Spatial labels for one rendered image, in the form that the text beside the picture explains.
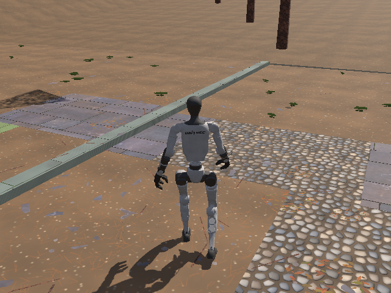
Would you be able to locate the left robot forearm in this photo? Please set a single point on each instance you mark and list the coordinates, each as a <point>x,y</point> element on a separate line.
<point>163,164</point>

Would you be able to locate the right robot hand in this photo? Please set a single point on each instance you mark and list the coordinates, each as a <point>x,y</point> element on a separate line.
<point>224,166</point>

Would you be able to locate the robot right thigh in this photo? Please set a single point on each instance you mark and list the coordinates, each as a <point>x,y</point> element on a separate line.
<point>210,180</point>

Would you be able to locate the left robot hand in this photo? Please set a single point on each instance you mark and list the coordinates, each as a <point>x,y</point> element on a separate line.
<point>157,180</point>

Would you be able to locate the robot right upper arm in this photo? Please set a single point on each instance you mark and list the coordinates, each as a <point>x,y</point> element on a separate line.
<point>213,127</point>

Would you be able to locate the robot left upper arm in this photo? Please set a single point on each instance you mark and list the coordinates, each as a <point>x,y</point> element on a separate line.
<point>172,138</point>

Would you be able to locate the right robot forearm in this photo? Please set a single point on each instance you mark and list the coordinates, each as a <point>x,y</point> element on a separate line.
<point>224,156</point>

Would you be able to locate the robot right foot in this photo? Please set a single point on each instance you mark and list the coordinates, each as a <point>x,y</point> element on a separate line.
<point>211,254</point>

